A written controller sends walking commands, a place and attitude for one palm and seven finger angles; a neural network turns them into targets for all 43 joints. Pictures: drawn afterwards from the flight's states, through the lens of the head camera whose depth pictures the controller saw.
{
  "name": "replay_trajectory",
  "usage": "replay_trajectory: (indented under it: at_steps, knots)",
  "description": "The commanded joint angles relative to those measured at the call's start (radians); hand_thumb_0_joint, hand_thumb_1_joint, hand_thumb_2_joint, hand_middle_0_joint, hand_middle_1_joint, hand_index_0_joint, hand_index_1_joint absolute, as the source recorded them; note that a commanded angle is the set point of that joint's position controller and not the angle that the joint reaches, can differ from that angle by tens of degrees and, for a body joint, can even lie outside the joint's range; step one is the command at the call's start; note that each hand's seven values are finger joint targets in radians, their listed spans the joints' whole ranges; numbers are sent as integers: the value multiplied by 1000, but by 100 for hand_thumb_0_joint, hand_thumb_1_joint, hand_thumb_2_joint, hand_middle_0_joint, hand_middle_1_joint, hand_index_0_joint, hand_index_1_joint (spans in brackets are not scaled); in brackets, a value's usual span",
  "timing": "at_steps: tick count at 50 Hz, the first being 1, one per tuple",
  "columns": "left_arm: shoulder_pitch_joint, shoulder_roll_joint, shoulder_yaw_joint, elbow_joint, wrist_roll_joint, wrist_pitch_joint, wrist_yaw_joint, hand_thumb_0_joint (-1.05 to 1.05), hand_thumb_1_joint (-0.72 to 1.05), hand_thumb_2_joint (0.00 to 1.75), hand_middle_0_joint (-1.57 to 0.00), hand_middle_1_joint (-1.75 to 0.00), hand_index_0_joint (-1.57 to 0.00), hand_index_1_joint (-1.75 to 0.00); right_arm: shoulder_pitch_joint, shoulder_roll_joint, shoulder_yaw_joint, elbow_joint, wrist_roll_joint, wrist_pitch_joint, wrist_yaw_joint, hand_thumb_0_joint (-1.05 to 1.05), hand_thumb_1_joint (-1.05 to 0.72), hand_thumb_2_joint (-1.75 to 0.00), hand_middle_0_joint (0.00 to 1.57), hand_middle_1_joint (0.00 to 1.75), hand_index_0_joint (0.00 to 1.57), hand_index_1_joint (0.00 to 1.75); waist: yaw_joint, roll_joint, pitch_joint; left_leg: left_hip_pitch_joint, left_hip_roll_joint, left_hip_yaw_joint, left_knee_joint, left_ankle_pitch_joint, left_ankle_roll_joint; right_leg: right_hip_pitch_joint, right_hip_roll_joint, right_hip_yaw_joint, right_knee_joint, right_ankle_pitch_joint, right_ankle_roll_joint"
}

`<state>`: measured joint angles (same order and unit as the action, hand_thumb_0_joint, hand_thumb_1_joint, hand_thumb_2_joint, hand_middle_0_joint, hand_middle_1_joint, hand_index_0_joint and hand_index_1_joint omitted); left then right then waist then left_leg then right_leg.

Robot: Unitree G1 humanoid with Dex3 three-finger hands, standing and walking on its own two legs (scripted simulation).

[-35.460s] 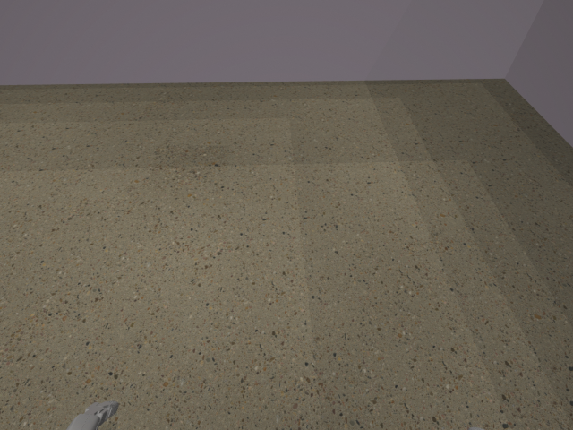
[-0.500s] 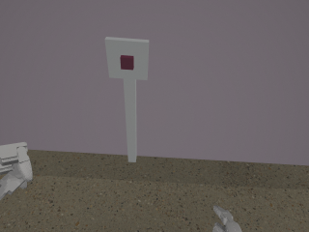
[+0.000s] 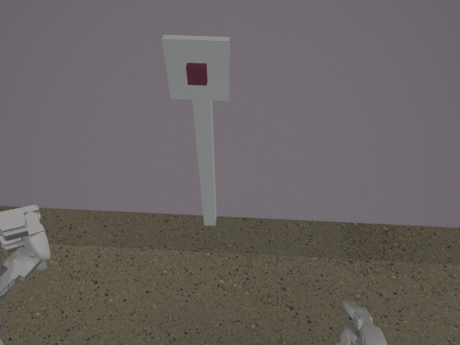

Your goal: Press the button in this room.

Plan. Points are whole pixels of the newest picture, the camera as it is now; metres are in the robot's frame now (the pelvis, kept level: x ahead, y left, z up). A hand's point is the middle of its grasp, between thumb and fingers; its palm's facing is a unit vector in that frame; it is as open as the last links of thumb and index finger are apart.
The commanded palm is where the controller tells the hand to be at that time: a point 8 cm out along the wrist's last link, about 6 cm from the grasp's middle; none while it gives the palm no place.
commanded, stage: stop stepping back and stand still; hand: left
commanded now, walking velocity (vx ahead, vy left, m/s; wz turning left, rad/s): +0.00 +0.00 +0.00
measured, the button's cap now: (197, 73) +0.81 +0.13 +0.09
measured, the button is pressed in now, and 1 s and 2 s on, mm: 0 0 0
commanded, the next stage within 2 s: let the arm hang, fingers relaxed in 0.62 s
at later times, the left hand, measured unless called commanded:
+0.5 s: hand (14, 271) +0.17 +0.27 +0.16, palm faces +0.37 -0.83 -0.43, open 3.1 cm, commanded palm +0.11 +0.31 +0.18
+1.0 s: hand out of the picture +0.05 +0.22 -0.15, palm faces -0.05 -0.96 -0.27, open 3.2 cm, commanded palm none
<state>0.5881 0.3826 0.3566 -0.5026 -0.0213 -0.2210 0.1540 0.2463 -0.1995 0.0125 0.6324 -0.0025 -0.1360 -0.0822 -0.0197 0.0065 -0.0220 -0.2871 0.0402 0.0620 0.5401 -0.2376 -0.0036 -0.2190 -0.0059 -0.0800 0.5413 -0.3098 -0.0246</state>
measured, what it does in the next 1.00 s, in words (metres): stands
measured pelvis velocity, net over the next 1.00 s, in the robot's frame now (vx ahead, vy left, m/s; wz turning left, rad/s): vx -0.03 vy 0.02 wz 0.02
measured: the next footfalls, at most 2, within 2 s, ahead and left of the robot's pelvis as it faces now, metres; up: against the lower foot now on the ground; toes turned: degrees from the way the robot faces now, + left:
none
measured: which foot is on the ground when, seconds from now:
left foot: down 0.00-1.00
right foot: down 0.00-1.00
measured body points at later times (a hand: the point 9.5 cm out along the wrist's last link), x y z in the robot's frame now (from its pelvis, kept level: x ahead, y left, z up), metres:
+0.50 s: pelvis -0.02 +0.03 +0.01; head -0.01 +0.04 +0.46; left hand +0.15 +0.31 +0.18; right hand +0.16 -0.20 -0.06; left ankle +0.03 +0.12 -0.73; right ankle -0.01 -0.10 -0.73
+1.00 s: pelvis -0.03 +0.02 +0.00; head -0.01 +0.01 +0.45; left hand +0.05 +0.27 -0.13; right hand +0.07 -0.25 -0.13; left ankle +0.03 +0.12 -0.73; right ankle -0.01 -0.10 -0.73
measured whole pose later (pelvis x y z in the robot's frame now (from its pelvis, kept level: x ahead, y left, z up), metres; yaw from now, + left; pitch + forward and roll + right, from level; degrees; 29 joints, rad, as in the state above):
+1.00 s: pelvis -0.03 +0.02 +0.00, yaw +1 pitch -1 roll +0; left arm 0.29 0.24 -0.02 0.74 0.03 0.06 0.00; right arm 0.18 -0.29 0.00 0.88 -0.02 0.01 0.01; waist -0.03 0.02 0.05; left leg -0.36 0.01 0.05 0.56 -0.19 0.03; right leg -0.29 -0.04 -0.09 0.58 -0.28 0.00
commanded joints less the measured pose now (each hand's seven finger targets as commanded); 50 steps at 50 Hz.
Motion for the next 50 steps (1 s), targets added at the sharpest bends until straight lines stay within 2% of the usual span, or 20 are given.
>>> replay_trajectory:
  at_steps: [1,2,5,10,14,18,24,27,35,36,37,38,39,40,42,44,46,47,49,50]
  knots:
    - [28,141,106,-224,-12,-62,9,0,90,90,-130,-150,-130,-150,-103,-123,-45,-162,-4,-56,5,0,-90,-90,20,30,20,30,14,-27,-66,66,19,-67,-56,171,28,-15,-119,152,-164,197,-14]
    - [43,158,122,-227,-13,-60,12,0,90,90,-130,-150,-130,-150,-110,-128,-44,-165,-7,-55,3,0,-90,-90,20,30,20,30,17,17,-66,71,26,-77,-77,185,28,-16,-108,136,-156,191,-7]
    - [42,150,119,-240,-14,-61,11,0,90,90,-130,-150,-130,-150,-117,-119,-38,-172,-7,-49,1,0,-90,-90,20,30,20,30,20,33,-60,70,50,-107,-123,206,33,-9,-66,102,-137,179,12]
    - [17,138,109,-236,-12,-60,11,0,90,90,-130,-150,-130,-150,-118,-118,-36,-172,-9,-52,-7,0,-90,-90,20,30,20,30,21,67,-69,73,62,-121,-171,174,33,11,-42,81,-131,169,24]
    - [22,124,96,-227,-12,-54,10,0,90,90,-130,-150,-130,-150,-118,-120,-39,-172,-8,-54,-8,0,-90,-90,20,30,20,30,21,41,-83,85,53,-107,-165,162,28,21,-46,86,-151,184,26]
    - [12,120,88,-221,-11,-46,10,0,90,90,-130,-150,-130,-150,-132,-124,-41,-176,-8,-48,-8,0,-90,-90,20,30,20,30,19,21,-46,63,37,-106,-168,82,21,-2,-54,101,-195,130,21]
    - [12,129,95,-234,-5,-48,15,0,90,90,-130,-150,-130,-150,-139,-122,-40,-189,-11,-43,-13,0,-90,-90,20,30,20,30,20,66,-23,28,45,-128,-226,-54,23,-6,-40,77,-202,35,23]
    - [11,136,99,-260,-2,-53,16,0,90,90,-130,-150,-130,-150,-139,-123,-42,-192,-13,-44,-15,0,-90,-90,20,30,20,30,20,104,-40,13,48,-138,-245,-53,21,28,-32,62,-183,55,24]
    - [33,122,87,-236,-5,-54,16,0,90,90,-130,-150,-130,-150,-128,-125,-42,-185,-11,-52,-13,0,-90,-90,20,30,20,30,20,66,-47,29,43,-128,-227,-28,16,27,-36,63,-196,78,25]
    - [-110,34,-252,621,69,115,-127,0,90,90,-130,-150,-130,-150,-171,-346,-99,91,6,-66,86,0,-90,-90,20,30,20,30,-22,103,45,-63,83,-170,-53,240,39,-106,-109,37,-53,193,-1]
    - [-112,22,-237,639,58,190,-146,0,90,90,-126,-146,-126,-146,-91,-281,-103,84,14,5,85,0,-90,-90,20,30,20,30,-9,58,-52,34,87,-136,-40,364,21,-94,-109,82,-78,185,4]
    - [-118,28,-237,620,51,210,-149,0,90,90,-123,-142,-123,-142,-79,-277,-98,52,19,26,84,0,-90,-90,20,30,20,30,-10,62,-63,53,96,-142,-31,352,28,-108,-94,66,-63,120,4]
    - [-146,21,-239,656,54,208,-149,0,90,90,-119,-138,-119,-138,-85,-272,-90,60,10,40,83,0,-90,-90,20,30,20,30,-2,24,-86,17,115,-182,-45,306,51,-105,-76,57,-24,45,-3]
    - [-169,31,-241,705,56,209,-149,0,90,90,-115,-134,-115,-134,-93,-271,-79,59,5,56,83,0,-90,-90,20,30,20,30,4,-29,-79,-14,119,-204,-69,267,67,-78,-64,61,-10,26,-7]
    - [-218,58,-253,818,61,211,-150,0,90,90,-108,-126,-108,-126,-111,-277,-68,77,-7,74,85,0,-90,-90,20,30,20,30,13,-140,-54,-42,107,-214,-91,179,67,-55,-70,80,-36,12,-24]
    - [-272,75,-263,940,60,214,-150,0,90,90,-101,-118,-101,-118,-111,-270,-64,106,-14,93,87,0,-90,-90,20,30,20,30,13,-166,-37,-36,73,-187,-78,117,60,-64,-108,110,-83,14,-40]
    - [-311,71,-283,1060,54,220,-148,0,90,90,-93,-110,-93,-110,-105,-243,-53,146,-20,111,87,0,-90,-90,20,30,20,30,5,-100,-17,4,47,-150,-63,79,47,-103,-135,132,-122,-21,-52]
    - [-320,67,-292,1108,51,223,-145,0,90,90,-90,-106,-90,-106,-97,-231,-49,155,-22,121,89,0,-90,-90,20,30,20,30,5,-31,-2,8,44,-150,-79,49,42,-113,-134,128,-135,-69,-53]
    - [-318,53,-308,1202,46,225,-144,0,90,90,-82,-98,-82,-98,-87,-197,-39,193,-24,131,88,0,-90,-90,20,30,20,30,7,51,9,-1,40,-144,-108,3,36,-99,-128,134,-152,-93,-48]
    - [-317,54,-311,1244,44,223,-144,0,90,90,-79,-94,-79,-94,-81,-193,-39,210,-24,135,86,0,-90,-90,20,30,20,30,9,72,14,1,39,-147,-120,-20,35,-94,-124,136,-162,-105,-49]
